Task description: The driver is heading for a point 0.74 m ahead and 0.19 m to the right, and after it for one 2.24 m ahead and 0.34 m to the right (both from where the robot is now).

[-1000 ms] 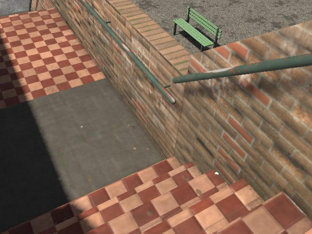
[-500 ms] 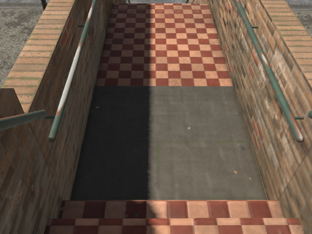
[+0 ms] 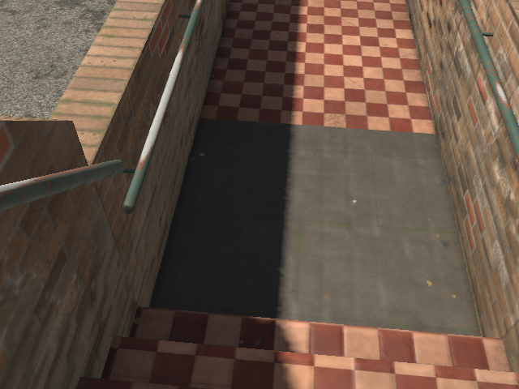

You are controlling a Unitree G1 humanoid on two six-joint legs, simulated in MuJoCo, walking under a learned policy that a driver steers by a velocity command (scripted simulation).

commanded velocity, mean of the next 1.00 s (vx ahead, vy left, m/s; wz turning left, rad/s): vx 0.61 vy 0.00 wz -0.14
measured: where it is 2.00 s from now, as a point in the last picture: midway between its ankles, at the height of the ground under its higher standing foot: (331, 358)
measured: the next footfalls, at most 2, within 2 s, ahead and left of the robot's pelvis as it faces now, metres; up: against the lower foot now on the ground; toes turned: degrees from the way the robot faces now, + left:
right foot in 0.26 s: +0.04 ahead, -0.16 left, +0.00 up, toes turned -20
left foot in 0.76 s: +0.28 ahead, -0.12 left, -0.20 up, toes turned -18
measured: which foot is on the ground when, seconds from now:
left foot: down 0.00-0.26, up 0.28-0.74, down 0.76-1.00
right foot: up 0.00-0.24, down 0.26-0.76, up 0.78-1.00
